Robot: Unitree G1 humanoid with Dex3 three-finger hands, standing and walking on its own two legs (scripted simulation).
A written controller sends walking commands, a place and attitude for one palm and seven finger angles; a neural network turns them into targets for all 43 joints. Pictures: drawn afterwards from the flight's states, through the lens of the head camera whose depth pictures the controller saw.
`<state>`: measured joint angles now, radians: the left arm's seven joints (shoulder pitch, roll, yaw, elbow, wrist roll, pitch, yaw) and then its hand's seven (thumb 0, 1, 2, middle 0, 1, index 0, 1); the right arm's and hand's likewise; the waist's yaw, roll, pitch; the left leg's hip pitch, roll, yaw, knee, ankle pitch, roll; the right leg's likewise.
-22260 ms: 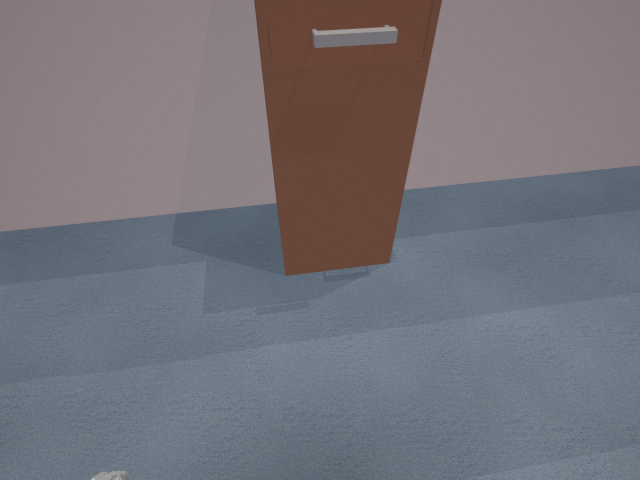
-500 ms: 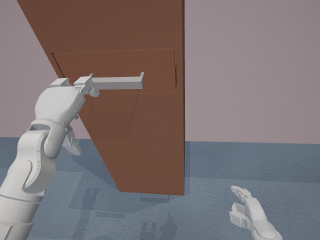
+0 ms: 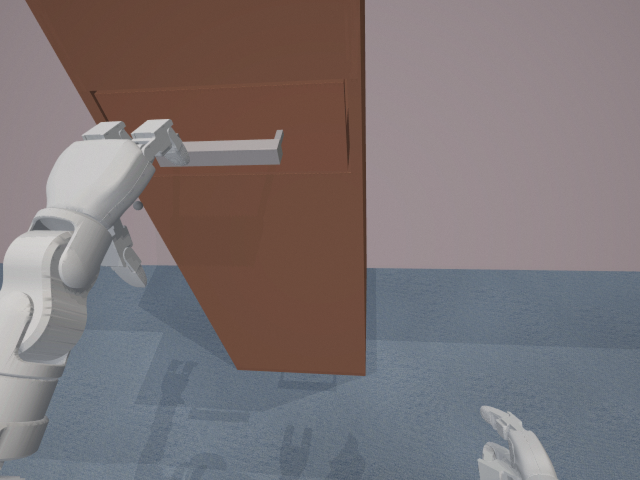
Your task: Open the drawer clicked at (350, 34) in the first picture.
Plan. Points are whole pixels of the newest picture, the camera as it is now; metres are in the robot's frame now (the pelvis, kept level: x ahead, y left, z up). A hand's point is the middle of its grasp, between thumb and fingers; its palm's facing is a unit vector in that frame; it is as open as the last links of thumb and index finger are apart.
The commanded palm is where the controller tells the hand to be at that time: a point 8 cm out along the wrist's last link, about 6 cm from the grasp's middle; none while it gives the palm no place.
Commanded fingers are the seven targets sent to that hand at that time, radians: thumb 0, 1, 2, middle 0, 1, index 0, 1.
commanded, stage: move the hooked fingers above the handle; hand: left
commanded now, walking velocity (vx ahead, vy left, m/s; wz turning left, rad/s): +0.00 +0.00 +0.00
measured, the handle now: (222, 145) +0.54 +0.24 +0.15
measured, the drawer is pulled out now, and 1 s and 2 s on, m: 0.00 0.00 0.00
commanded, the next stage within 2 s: none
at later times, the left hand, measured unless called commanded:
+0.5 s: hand (155, 188) +0.36 +0.24 +0.21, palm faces +0.10 -0.02 -0.99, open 13.8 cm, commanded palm +0.33 +0.24 +0.27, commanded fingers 0.00 -0.50 0.30 -0.30 -1.20 -0.30 -1.20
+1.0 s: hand (189, 162) +0.42 +0.23 +0.20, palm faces +0.08 -0.01 -1.00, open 13.8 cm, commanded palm +0.40 +0.24 +0.27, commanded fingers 0.00 -0.50 0.30 -0.30 -1.20 -0.30 -1.20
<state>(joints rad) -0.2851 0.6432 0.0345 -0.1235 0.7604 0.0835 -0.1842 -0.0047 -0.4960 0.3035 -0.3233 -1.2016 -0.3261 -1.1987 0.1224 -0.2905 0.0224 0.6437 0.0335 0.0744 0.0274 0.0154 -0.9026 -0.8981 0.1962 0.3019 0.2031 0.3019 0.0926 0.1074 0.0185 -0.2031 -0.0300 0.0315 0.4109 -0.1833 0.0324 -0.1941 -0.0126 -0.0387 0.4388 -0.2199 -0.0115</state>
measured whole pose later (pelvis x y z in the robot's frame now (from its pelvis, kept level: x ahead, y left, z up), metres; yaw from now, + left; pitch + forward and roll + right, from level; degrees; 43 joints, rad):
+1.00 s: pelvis +0.02 +0.00 +0.00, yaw +1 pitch +3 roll +0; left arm -0.63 0.60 -0.09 0.29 0.85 0.07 -0.20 -0.01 -0.50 0.30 -0.32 -1.20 -0.32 -1.20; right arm 0.15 -0.29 0.02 0.64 0.05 0.11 0.00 0.01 -0.90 -0.90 0.20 0.30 0.20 0.30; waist 0.04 0.09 -0.02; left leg -0.27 -0.03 0.02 0.43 -0.21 0.03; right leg -0.25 -0.01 -0.05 0.45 -0.25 -0.02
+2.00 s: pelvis +0.04 -0.01 +0.00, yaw -1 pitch +7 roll +0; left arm -0.89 0.65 -0.05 0.71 0.91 -0.06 -0.18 0.00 -0.49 0.30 -0.38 -1.24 -0.35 -1.22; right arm 0.24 -0.29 0.01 0.66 0.06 0.17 -0.04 0.01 -0.90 -0.90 0.20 0.30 0.20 0.30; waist -0.02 0.07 -0.06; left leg -0.34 -0.01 0.04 0.47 -0.25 0.02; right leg -0.33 0.01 -0.03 0.48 -0.28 -0.02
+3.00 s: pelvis +0.04 +0.00 +0.00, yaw +0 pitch +8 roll +0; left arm -0.84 0.63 -0.07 0.65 0.92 -0.05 -0.19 0.00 -0.49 0.30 -0.32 -1.20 -0.32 -1.20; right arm 0.23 -0.29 0.00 0.65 0.05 0.16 -0.04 0.01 -0.90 -0.90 0.20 0.30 0.21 0.30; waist -0.01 0.06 -0.06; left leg -0.35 -0.02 0.03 0.48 -0.26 0.03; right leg -0.33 0.00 -0.03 0.49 -0.29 -0.02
